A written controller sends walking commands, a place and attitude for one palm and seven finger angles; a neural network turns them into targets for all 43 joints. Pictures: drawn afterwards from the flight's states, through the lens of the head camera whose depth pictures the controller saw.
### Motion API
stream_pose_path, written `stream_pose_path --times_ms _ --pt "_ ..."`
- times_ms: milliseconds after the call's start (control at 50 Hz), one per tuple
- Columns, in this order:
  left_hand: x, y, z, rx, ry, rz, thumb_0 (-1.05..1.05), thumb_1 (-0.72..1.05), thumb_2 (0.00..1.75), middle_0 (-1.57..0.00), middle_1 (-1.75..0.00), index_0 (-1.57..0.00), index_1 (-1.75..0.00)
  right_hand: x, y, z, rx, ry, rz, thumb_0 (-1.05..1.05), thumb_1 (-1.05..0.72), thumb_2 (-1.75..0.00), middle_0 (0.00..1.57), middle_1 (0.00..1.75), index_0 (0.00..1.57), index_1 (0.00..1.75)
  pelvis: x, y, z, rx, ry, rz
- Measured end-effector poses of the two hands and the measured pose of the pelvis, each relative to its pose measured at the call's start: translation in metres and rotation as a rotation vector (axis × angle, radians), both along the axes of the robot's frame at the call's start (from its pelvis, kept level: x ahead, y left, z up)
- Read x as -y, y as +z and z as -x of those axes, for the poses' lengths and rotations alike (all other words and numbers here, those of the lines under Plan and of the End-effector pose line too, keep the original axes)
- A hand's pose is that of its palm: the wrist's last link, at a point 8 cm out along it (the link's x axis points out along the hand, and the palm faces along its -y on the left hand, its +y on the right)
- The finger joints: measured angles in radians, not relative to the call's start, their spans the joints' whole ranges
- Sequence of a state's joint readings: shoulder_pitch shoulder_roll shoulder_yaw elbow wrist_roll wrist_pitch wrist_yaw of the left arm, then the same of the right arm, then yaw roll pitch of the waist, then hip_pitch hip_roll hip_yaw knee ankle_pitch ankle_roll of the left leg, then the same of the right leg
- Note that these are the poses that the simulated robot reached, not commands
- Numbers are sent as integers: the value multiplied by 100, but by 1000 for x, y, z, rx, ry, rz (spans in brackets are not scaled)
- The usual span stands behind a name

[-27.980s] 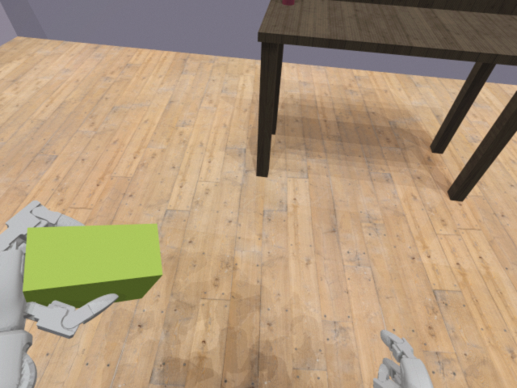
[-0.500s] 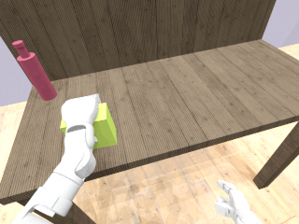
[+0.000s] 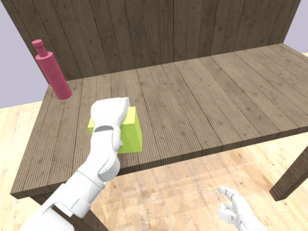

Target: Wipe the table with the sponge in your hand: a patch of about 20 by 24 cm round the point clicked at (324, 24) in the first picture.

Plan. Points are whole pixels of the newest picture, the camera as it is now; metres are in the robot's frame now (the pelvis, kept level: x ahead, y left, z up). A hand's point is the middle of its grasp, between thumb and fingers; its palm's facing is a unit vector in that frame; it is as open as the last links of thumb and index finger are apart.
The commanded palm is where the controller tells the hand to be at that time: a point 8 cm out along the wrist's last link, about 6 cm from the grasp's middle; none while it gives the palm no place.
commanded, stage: slide across to the third lane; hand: left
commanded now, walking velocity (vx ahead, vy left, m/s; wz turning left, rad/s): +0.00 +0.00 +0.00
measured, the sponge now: (119, 136) +0.35 +0.17 +0.06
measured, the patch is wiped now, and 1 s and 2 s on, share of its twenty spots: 0.65 0.70 0.75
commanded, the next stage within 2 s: wipe forward along the third lane in 0.22 s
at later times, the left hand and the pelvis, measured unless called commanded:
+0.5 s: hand (130, 119) +0.37 +0.13 +0.12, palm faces +0.04 -0.05 -1.00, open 10.3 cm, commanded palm +0.35 +0.13 +0.16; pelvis -0.01 -0.01 +0.00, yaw -1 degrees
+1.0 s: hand (134, 109) +0.41 +0.13 +0.11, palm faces -0.03 +0.02 -1.00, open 10.3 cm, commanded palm +0.40 +0.13 +0.14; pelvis -0.02 -0.04 +0.00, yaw -1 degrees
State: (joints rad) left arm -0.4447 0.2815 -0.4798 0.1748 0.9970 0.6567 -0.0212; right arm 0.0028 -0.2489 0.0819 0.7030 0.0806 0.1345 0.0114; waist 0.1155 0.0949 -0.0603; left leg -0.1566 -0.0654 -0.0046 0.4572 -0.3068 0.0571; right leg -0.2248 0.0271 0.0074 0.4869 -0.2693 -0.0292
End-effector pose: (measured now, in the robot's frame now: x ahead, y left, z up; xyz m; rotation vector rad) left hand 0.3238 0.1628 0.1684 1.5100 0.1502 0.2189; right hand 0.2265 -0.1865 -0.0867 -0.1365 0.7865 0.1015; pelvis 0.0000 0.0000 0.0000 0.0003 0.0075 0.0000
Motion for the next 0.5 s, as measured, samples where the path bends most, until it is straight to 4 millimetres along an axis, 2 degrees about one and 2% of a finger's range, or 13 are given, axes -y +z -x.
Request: stream_pose_path --times_ms 200,380,500 --pt "20 1 -12 6 16 3 -2 -51 103 -67 -131 -71 -132 -1 -2 12 -13 -4 -24 1 -91 -90 20 29 20 30 3 1 6 0 -2 -3" --pt "39 0 -15 6 -2 -2 -2 -51 103 -68 -131 -71 -132 16 -1 21 -20 -40 -11 1 -91 -90 20 29 20 30 8 1 10 5 -8 -6" --pt "37 0 -23 -8 42 4 -2 -52 103 -68 -131 -72 -132 30 -2 30 -30 -76 17 1 -91 -90 20 29 20 30 14 2 13 2 -16 -10"
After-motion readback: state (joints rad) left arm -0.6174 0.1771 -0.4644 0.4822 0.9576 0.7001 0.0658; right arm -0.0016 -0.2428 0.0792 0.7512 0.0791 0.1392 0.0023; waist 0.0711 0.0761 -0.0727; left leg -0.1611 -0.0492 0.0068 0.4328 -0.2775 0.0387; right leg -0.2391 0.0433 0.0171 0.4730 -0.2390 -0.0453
